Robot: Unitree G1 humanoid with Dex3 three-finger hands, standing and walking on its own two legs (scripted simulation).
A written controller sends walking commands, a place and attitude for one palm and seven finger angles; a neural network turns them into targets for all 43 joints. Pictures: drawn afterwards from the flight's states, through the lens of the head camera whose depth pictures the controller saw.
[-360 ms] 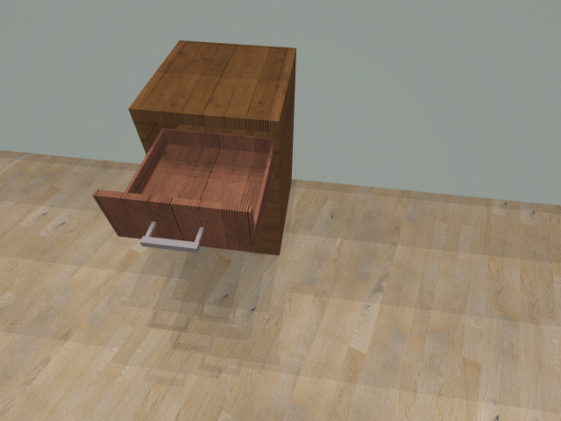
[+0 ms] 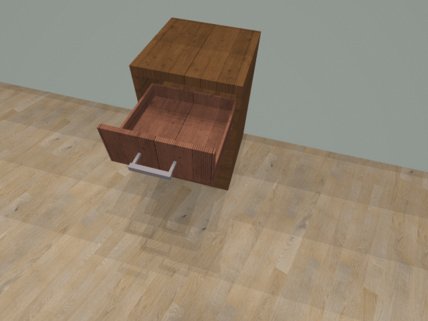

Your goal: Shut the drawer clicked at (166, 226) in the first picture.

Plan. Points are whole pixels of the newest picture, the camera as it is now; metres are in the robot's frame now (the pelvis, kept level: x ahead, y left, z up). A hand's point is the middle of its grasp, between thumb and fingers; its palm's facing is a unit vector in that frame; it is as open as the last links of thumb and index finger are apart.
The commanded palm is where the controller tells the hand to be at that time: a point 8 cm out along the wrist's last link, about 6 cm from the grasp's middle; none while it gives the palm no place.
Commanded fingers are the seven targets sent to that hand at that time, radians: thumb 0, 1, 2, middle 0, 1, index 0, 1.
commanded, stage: turn or walk to find it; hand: left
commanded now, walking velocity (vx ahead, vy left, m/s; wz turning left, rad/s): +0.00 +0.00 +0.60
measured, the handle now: (153, 166) +0.58 +0.22 -0.20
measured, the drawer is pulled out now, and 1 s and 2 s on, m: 0.30 0.30 0.30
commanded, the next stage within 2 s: stand and wait in 0.28 s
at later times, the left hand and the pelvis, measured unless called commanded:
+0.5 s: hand out of the picture +0.05 +0.17 -0.15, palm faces +0.20 -0.94 -0.29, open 7.4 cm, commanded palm none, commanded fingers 0.00 0.90 0.90 -0.20 -0.30 -0.20 -0.30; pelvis +0.01 -0.04 +0.00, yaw +11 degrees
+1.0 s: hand out of the picture -0.01 +0.12 -0.17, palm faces +0.34 -0.92 -0.22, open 7.4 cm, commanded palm none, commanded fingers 0.00 0.90 0.90 -0.20 -0.30 -0.20 -0.30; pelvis +0.03 -0.06 +0.00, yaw +16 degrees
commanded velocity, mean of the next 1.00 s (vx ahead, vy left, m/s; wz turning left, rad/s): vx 0.00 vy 0.00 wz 0.20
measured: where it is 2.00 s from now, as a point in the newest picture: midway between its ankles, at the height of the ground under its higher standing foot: outside the picture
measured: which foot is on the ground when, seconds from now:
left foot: down 0.00-0.44, up 0.46-0.76, down 0.78-1.00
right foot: down 0.00-0.04, up 0.06-0.42, down 0.44-1.00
